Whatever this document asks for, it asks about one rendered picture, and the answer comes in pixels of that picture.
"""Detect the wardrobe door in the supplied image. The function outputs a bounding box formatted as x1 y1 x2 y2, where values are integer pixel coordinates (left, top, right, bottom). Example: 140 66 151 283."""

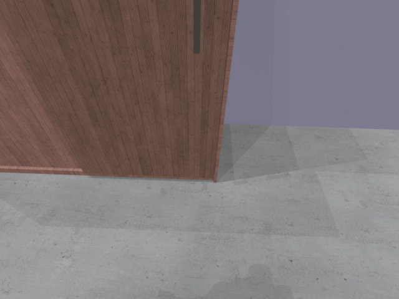
0 0 232 178
0 23 81 168

